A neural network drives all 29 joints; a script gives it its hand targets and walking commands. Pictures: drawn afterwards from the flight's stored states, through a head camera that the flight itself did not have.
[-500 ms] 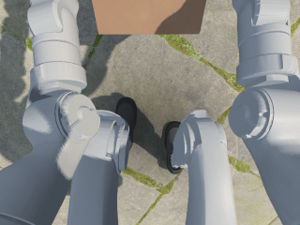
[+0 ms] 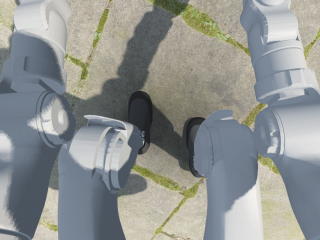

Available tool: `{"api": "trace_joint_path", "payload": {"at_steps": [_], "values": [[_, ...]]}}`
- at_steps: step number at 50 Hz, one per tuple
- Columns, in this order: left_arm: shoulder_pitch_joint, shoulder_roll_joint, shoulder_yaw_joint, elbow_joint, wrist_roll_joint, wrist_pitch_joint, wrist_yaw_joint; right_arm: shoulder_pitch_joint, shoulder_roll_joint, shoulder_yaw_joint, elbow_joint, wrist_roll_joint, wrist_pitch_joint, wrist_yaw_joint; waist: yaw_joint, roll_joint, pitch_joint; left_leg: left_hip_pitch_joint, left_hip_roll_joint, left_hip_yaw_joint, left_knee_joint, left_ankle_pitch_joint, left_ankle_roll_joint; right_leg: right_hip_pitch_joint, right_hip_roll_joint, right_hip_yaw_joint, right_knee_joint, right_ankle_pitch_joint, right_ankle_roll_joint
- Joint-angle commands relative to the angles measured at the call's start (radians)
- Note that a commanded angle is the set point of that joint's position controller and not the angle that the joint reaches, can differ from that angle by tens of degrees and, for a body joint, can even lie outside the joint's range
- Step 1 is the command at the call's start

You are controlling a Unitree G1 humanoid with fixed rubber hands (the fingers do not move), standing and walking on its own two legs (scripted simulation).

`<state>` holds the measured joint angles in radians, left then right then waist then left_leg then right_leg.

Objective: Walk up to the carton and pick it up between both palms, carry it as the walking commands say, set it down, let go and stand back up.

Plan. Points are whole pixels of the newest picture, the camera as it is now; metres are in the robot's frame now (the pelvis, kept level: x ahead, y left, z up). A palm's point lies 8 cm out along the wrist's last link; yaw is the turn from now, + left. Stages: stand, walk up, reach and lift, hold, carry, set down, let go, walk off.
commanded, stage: set down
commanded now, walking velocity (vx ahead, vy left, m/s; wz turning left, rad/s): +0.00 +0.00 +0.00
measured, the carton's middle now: out of the picture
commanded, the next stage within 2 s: let go in 1.40 s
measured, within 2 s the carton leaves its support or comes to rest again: neither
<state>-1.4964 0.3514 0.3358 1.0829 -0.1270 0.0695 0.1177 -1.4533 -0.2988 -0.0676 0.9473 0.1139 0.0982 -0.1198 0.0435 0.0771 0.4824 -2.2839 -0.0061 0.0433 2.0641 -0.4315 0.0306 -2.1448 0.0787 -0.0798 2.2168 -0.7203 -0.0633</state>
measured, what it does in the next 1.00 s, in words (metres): rises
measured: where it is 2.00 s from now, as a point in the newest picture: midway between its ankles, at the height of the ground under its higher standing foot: (169, 144)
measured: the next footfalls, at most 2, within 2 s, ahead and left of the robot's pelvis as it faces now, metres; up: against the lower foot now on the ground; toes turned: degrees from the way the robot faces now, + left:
none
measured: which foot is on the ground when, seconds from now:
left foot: down 0.00-1.00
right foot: down 0.00-1.00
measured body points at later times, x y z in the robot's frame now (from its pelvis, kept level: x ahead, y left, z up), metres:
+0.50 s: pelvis -0.02 +0.01 +0.01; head +0.34 +0.03 +0.27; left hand +0.54 +0.24 -0.11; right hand +0.59 -0.11 -0.08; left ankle +0.15 +0.10 -0.35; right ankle +0.07 -0.09 -0.35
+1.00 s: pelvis -0.02 +0.00 +0.13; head +0.34 +0.02 +0.39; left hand +0.54 +0.25 +0.03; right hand +0.58 -0.11 +0.03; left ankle +0.15 +0.10 -0.35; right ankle +0.07 -0.09 -0.35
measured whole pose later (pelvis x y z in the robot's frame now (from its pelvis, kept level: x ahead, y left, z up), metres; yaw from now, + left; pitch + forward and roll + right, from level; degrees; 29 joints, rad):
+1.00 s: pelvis -0.02 +0.00 +0.13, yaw +1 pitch +26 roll +1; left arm -1.38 0.40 0.26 0.61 -0.24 0.49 0.19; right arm -1.49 -0.38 -0.01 0.70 0.18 0.50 -0.14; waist 0.05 -0.04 0.53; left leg -1.74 -0.03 0.05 1.66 -0.38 0.03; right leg -1.63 0.08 -0.02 1.81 -0.62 -0.06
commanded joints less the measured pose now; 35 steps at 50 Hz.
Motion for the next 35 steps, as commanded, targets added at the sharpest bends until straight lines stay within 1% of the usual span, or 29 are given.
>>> {"api": "trace_joint_path", "payload": {"at_steps": [1,2,3,4,6,7,8,10,11,12,14,15,16,17,18,19,20,22,24,25,26,28,30,31,32,33,35], "values": [[-0.146,0.126,-0.056,-0.119,-0.168,-0.049,0.014,-0.499,-0.272,0.138,-0.362,0.078,-0.030,-0.028,0.112,-0.357,-1.782,0.736,-0.018,-0.047,0.070,0.495,0.026,0.802,-0.036,0.238,-0.131,0.784,0.078],[-0.151,0.136,-0.067,-0.137,-0.188,-0.039,0.015,-0.511,-0.269,0.151,-0.381,0.094,-0.017,-0.029,0.118,-0.368,-1.846,0.756,-0.015,-0.042,0.064,0.476,0.026,0.855,-0.040,0.234,-0.136,0.772,0.077],[-0.168,0.143,-0.079,-0.220,-0.208,-0.028,0.018,-0.526,-0.260,0.169,-0.463,0.117,-0.005,-0.032,0.126,-0.375,-1.964,0.792,-0.015,-0.036,0.060,0.499,0.027,0.945,-0.038,0.239,-0.137,0.830,0.076],[-0.145,0.150,-0.085,-0.257,-0.219,-0.015,0.019,-0.504,-0.261,0.164,-0.524,0.113,0.010,-0.035,0.120,-0.399,-2.010,0.802,-0.021,-0.035,0.049,0.512,0.030,1.013,-0.035,0.245,-0.145,0.891,0.080],[-0.143,0.178,-0.085,-0.382,-0.219,0.008,0.030,-0.498,-0.267,0.159,-0.616,0.116,0.043,-0.038,0.134,-0.394,-2.164,0.894,-0.030,-0.026,0.028,0.555,0.026,1.113,-0.023,0.238,-0.157,0.938,0.085],[-0.153,0.190,-0.072,-0.436,-0.207,0.022,0.038,-0.492,-0.267,0.156,-0.611,0.110,0.064,-0.038,0.148,-0.371,-2.181,0.939,-0.034,-0.023,0.014,0.562,0.025,1.105,-0.016,0.229,-0.168,0.906,0.086],[-0.141,0.194,-0.070,-0.410,-0.193,0.040,0.044,-0.473,-0.262,0.152,-0.548,0.098,0.089,-0.034,0.158,-0.350,-2.131,0.965,-0.037,-0.019,0.002,0.521,0.020,1.052,-0.014,0.214,-0.185,0.806,0.085],[-0.136,0.210,-0.056,-0.450,-0.158,0.074,0.057,-0.469,-0.265,0.139,-0.520,0.110,0.124,-0.033,0.180,-0.283,-2.106,1.066,-0.031,-0.014,-0.022,0.488,0.014,0.962,-0.006,0.193,-0.218,0.660,0.074],[-0.139,0.198,-0.064,-0.481,-0.155,0.093,0.062,-0.471,-0.268,0.131,-0.528,0.120,0.138,-0.035,0.175,-0.249,-2.106,1.131,-0.029,-0.017,-0.037,0.485,0.011,0.922,-0.002,0.180,-0.238,0.602,0.068],[-0.144,0.197,-0.067,-0.490,-0.138,0.112,0.066,-0.471,-0.270,0.120,-0.504,0.122,0.152,-0.035,0.178,-0.201,-2.083,1.176,-0.028,-0.016,-0.059,0.464,0.007,0.880,0.001,0.168,-0.256,0.539,0.059],[-0.194,0.179,-0.091,-0.542,-0.127,0.144,0.075,-0.484,-0.274,0.105,-0.475,0.133,0.174,-0.036,0.164,-0.114,-2.033,1.252,-0.025,-0.023,-0.096,0.424,0.000,0.772,0.005,0.150,-0.288,0.428,0.039],[-0.223,0.173,-0.099,-0.557,-0.121,0.159,0.078,-0.478,-0.284,0.092,-0.423,0.128,0.184,-0.035,0.151,-0.070,-1.999,1.276,-0.024,-0.026,-0.112,0.393,-0.007,0.725,0.001,0.144,-0.304,0.378,0.028],[-0.243,0.167,-0.111,-0.583,-0.116,0.175,0.081,-0.480,-0.291,0.079,-0.408,0.126,0.195,-0.034,0.138,-0.038,-1.990,1.320,-0.024,-0.033,-0.131,0.381,-0.011,0.682,0.004,0.136,-0.321,0.339,0.022],[-0.259,0.164,-0.111,-0.601,-0.109,0.187,0.083,-0.470,-0.302,0.065,-0.362,0.118,0.204,-0.031,0.128,-0.014,-1.965,1.339,-0.026,-0.036,-0.149,0.360,-0.018,0.652,0.002,0.132,-0.337,0.301,0.014],[-0.282,0.164,-0.108,-0.633,-0.106,0.201,0.087,-0.468,-0.316,0.051,-0.340,0.110,0.214,-0.029,0.115,-0.005,-1.966,1.373,-0.027,-0.037,-0.165,0.343,-0.023,0.636,0.002,0.124,-0.355,0.272,0.011],[-0.295,0.161,-0.112,-0.650,-0.105,0.213,0.091,-0.469,-0.319,0.047,-0.319,0.109,0.224,-0.026,0.111,0.005,-1.952,1.400,-0.026,-0.044,-0.180,0.333,-0.024,0.611,0.003,0.122,-0.368,0.245,0.006],[-0.296,0.150,-0.119,-0.666,-0.104,0.225,0.093,-0.465,-0.322,0.037,-0.317,0.104,0.231,-0.024,0.099,0.015,-1.964,1.430,-0.028,-0.049,-0.194,0.338,-0.025,0.610,0.004,0.120,-0.384,0.242,0.002],[-0.300,0.140,-0.118,-0.691,-0.101,0.252,0.097,-0.481,-0.344,0.020,-0.331,0.095,0.247,-0.021,0.089,0.022,-1.988,1.498,-0.031,-0.055,-0.219,0.345,-0.029,0.602,0.008,0.112,-0.415,0.226,0.000],[-0.280,0.141,-0.107,-0.701,-0.087,0.275,0.099,-0.482,-0.365,0.002,-0.355,0.087,0.259,-0.019,0.094,0.023,-2.020,1.550,-0.034,-0.055,-0.244,0.365,-0.031,0.612,0.012,0.106,-0.443,0.226,0.000],[-0.262,0.137,-0.107,-0.704,-0.086,0.286,0.098,-0.492,-0.369,-0.006,-0.389,0.084,0.263,-0.019,0.095,0.017,-2.050,1.570,-0.035,-0.057,-0.257,0.376,-0.030,0.631,0.015,0.103,-0.455,0.238,0.001],[-0.252,0.145,-0.097,-0.713,-0.083,0.296,0.099,-0.501,-0.383,-0.013,-0.428,0.078,0.269,-0.021,0.098,0.014,-2.088,1.587,-0.038,-0.052,-0.265,0.397,-0.028,0.660,0.016,0.106,-0.469,0.258,0.002],[-0.231,0.146,-0.091,-0.745,-0.086,0.313,0.095,-0.499,-0.378,-0.013,-0.492,0.074,0.281,-0.026,0.095,-0.014,-2.163,1.603,-0.046,-0.042,-0.284,0.445,-0.026,0.728,0.023,0.106,-0.498,0.312,0.009],[-0.214,0.156,-0.076,-0.766,-0.083,0.329,0.090,-0.491,-0.386,-0.025,-0.538,0.062,0.294,-0.033,0.093,-0.024,-2.221,1.608,-0.053,-0.038,-0.299,0.473,-0.024,0.784,0.026,0.112,-0.525,0.357,0.015],[-0.224,0.156,-0.072,-0.768,-0.085,0.333,0.087,-0.491,-0.378,-0.025,-0.534,0.058,0.299,-0.033,0.093,-0.034,-2.211,1.588,-0.056,-0.033,-0.307,0.477,-0.022,0.798,0.027,0.115,-0.538,0.371,0.018],[-0.201,0.155,-0.069,-0.765,-0.081,0.339,0.084,-0.483,-0.384,-0.038,-0.557,0.047,0.302,-0.035,0.083,-0.044,-2.230,1.597,-0.056,-0.037,-0.319,0.485,-0.021,0.815,0.027,0.114,-0.550,0.389,0.021],[-0.193,0.159,-0.061,-0.749,-0.075,0.343,0.079,-0.477,-0.376,-0.039,-0.549,0.043,0.308,-0.035,0.089,-0.049,-2.217,1.569,-0.060,-0.033,-0.329,0.488,-0.019,0.833,0.027,0.121,-0.562,0.407,0.023],[-0.176,0.177,-0.041,-0.768,-0.062,0.347,0.073,-0.455,-0.361,-0.043,-0.572,0.042,0.318,-0.037,0.102,-0.060,-2.252,1.577,-0.065,-0.029,-0.356,0.503,-0.016,0.888,0.028,0.128,-0.591,0.442,0.033]]}}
